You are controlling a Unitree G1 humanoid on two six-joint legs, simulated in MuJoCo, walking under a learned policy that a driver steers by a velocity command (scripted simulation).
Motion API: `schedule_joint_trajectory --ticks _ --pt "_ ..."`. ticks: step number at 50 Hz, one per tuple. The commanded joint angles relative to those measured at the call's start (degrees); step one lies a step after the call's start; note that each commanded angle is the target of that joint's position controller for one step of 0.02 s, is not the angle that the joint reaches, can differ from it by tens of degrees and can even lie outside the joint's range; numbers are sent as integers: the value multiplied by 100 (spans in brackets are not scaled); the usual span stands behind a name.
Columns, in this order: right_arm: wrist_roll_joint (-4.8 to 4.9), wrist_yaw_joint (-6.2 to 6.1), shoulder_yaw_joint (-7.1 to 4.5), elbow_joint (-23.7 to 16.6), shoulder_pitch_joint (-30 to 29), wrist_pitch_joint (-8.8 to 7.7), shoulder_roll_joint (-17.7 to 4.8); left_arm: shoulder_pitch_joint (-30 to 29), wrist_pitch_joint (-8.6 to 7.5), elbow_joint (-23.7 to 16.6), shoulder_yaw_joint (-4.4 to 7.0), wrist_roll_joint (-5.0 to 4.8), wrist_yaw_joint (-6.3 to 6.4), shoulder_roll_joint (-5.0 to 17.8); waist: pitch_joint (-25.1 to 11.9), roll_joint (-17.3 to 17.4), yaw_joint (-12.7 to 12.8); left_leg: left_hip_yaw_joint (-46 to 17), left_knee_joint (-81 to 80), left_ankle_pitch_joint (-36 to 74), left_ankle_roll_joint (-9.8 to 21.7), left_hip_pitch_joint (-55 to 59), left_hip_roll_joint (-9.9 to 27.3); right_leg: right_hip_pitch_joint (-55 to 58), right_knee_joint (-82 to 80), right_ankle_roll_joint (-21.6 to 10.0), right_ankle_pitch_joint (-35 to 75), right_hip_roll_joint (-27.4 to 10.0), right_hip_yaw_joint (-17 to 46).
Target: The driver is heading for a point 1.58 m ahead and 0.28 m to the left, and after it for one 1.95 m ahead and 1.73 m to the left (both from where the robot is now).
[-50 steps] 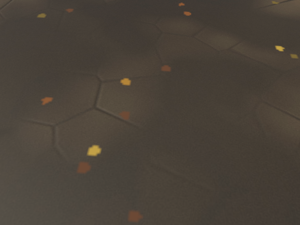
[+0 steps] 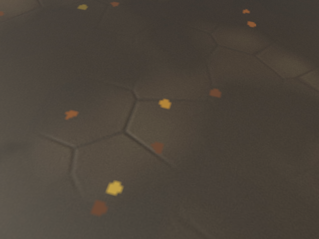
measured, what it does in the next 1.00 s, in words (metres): steps on the spot, turning left: right foot, then left foot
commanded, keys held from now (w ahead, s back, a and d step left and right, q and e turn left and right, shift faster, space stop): q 0.44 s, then no key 0.36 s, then e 0.20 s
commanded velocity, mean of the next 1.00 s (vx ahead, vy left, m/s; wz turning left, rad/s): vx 0.00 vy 0.00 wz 0.34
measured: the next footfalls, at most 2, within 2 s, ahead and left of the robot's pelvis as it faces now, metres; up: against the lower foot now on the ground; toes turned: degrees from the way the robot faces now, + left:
right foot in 0.32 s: +0.05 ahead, -0.13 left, +0.00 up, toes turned +16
left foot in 0.74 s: -0.05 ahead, +0.07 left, +0.00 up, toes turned +19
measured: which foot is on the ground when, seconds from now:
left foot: down 0.00-0.32, up 0.34-0.72, down 0.74-1.00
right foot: up 0.00-0.30, down 0.32-0.74, up 0.76-1.00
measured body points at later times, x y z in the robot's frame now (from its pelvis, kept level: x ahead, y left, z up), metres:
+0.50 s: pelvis -0.01 -0.05 +0.00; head +0.02 -0.07 +0.45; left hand +0.02 +0.25 -0.09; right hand +0.16 -0.29 -0.13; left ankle -0.07 +0.07 -0.66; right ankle +0.01 -0.14 -0.74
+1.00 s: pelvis -0.05 -0.03 +0.00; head -0.04 -0.02 +0.45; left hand -0.09 +0.24 -0.14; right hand +0.16 -0.22 -0.12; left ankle -0.09 +0.06 -0.74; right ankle -0.03 -0.16 -0.71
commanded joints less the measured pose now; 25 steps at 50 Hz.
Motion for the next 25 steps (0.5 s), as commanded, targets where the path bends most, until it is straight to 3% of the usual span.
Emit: schedule_joint_trajectory --ticks 1,6,11,13,15,16,17,18,19,20,22,25 --pt "-22 7 -198 -278 227 -74 -869 235 36 -293 84 -24 21 377 -718 632 3 -1567 -682 2050 929 957 1391 -352 -330 97 91 5 121" --pt "-84 43 -243 -354 272 -7 -1004 -54 43 -508 75 -47 46 438 -639 833 -153 -2134 -838 659 930 746 1353 -200 -1066 83 27 82 225" --pt "-116 109 -280 -450 65 36 -1063 12 -53 -639 50 -110 71 479 -705 898 -130 -2607 -739 683 820 497 1278 430 -1800 -69 -79 283 263" --pt "-103 137 -289 -474 -80 59 -1066 235 -104 -647 38 -146 89 491 -736 944 -35 -2802 -670 823 686 371 1207 885 -2374 -178 -80 396 267" --pt "-28 144 -284 -519 -344 100 -1032 738 -167 -549 26 -155 127 460 -706 868 271 -2776 -499 388 313 -82 916 1802 -3765 -306 568 463 192" --pt "26 121 -232 -573 -330 94 -840 851 -203 -540 88 -91 177 738 -627 421 276 -2478 -104 -492 -45 -599 525 2277 -4627 -439 522 -96 711" --pt "90 99 -140 -663 -64 67 -414 655 -196 -699 196 8 208 1343 -678 -926 60 -1322 1238 -1756 -405 -1469 -358 2690 -5185 -910 70 -1690 2388" --pt "-104 49 -243 -575 -73 60 -843 196 -163 -833 223 66 157 1462 -337 -913 33 -628 2457 -2220 -491 -1684 -521 1719 -5224 -1453 651 -2255 2794" --pt "-172 73 -301 -532 -65 64 -1022 46 -172 -910 120 59 127 1066 -243 -494 -105 -735 3221 -2012 -506 -1352 -221 1341 -5055 -1555 1290 -2068 2409" --pt "-166 119 -314 -415 97 89 -981 -246 -185 -955 37 13 101 769 -157 -303 -288 -695 3653 -1670 -518 -1262 -169 1224 -4907 -1398 1671 -1652 1744" --pt "-137 240 -303 -278 365 176 -920 -417 -192 -1071 4 1 103 676 -254 -622 -332 -504 4242 -1299 -644 -1422 -139 1597 -4685 -1199 2343 -1154 904" --pt "-82 290 -213 -384 32 203 -767 236 -222 -906 36 -2 75 741 -377 -547 35 -425 3951 -1358 -841 -1638 -120 2306 -4396 -1372 3378 -1162 696"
